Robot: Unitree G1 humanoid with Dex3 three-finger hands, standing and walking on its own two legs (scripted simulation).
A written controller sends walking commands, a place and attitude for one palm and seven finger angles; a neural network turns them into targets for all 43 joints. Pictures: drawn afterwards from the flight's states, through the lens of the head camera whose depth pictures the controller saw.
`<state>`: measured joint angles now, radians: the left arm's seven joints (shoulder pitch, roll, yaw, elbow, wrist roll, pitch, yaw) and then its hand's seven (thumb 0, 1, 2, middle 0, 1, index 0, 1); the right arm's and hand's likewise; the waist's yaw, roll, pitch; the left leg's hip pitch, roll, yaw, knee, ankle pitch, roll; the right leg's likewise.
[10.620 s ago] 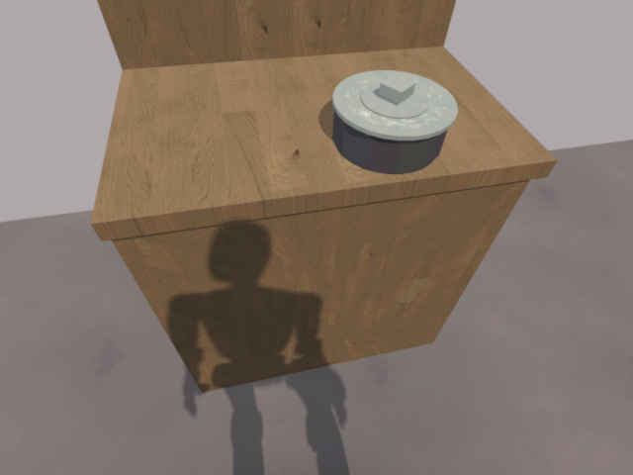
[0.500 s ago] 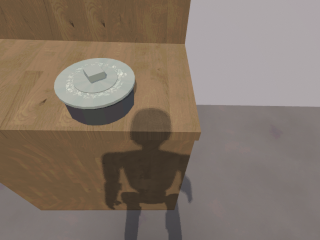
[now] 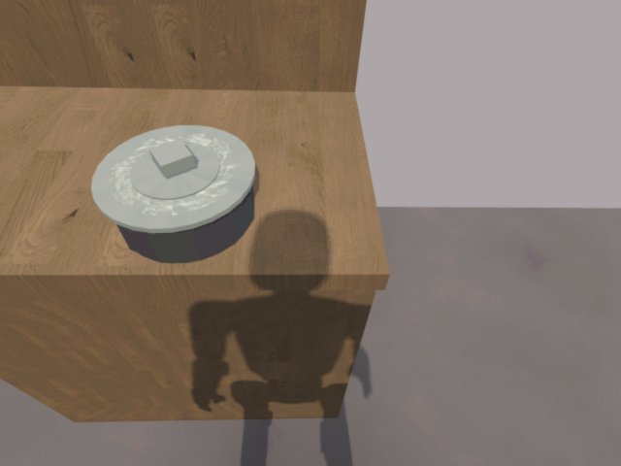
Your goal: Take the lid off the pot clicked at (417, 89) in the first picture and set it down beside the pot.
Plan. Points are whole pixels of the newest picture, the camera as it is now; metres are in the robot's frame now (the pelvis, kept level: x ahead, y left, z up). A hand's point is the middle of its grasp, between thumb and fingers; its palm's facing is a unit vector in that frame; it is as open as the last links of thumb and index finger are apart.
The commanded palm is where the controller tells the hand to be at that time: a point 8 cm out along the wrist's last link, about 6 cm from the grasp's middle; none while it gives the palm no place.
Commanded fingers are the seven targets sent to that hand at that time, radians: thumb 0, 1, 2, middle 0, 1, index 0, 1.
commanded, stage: look again from close up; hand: left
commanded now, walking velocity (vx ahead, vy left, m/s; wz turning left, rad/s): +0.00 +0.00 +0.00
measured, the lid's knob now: (172, 157) +0.45 +0.22 +0.16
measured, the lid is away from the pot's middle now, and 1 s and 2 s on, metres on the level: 0.00 0.00 0.00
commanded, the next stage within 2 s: shuffle to correct the standing spot in 0.12 s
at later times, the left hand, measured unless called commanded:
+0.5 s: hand out of the picture +0.01 +0.22 -0.19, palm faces +0.11 -0.96 -0.25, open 7.4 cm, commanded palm none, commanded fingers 0.00 0.90 0.90 -0.20 -0.30 -0.20 -0.30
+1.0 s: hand out of the picture -0.03 +0.19 -0.17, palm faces +0.06 -0.98 -0.19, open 7.4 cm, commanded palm none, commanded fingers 0.00 0.90 0.90 -0.20 -0.30 -0.20 -0.30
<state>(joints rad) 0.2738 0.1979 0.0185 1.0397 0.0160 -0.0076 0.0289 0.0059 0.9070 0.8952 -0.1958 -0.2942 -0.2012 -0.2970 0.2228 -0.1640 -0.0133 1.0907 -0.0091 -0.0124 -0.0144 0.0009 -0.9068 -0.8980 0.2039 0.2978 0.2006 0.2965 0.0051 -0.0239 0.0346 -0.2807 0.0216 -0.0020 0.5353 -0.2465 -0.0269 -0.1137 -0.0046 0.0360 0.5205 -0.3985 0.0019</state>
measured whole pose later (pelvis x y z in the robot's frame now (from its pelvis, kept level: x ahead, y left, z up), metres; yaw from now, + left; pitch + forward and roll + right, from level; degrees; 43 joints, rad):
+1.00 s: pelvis -0.01 +0.03 +0.00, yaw +4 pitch -1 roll -1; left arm 0.35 0.12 -0.02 1.04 0.01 0.01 0.05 0.01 0.91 0.90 -0.20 -0.29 -0.20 -0.30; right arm 0.27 -0.19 -0.03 1.00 -0.02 0.03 -0.01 0.00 -0.92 -0.90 0.21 0.30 0.20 0.30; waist -0.03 0.04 0.02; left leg -0.35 0.02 0.03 0.58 -0.20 0.02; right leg -0.21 0.04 -0.03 0.56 -0.34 -0.03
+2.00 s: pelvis +0.03 +0.07 +0.01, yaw +3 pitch -1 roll +0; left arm 0.29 0.19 -0.01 1.07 0.01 0.00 0.04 0.01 0.91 0.90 -0.20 -0.29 -0.20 -0.30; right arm 0.19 -0.16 0.00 1.09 -0.01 -0.01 -0.01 0.00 -0.91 -0.90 0.20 0.30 0.20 0.30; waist 0.01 -0.04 0.06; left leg -0.24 -0.04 0.07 0.48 -0.23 0.07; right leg -0.09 -0.02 0.00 0.43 -0.33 0.03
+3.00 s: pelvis +0.02 +0.07 +0.01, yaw +2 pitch -1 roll +0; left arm 0.30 0.16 -0.01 1.10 0.01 0.00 0.04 0.01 0.91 0.90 -0.20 -0.29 -0.20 -0.30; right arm 0.24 -0.15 0.00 1.13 -0.01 -0.01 -0.02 0.00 -0.92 -0.90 0.20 0.30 0.20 0.30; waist 0.00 -0.03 0.05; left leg -0.23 -0.05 0.08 0.43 -0.20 0.08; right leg -0.09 -0.03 0.02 0.41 -0.31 0.04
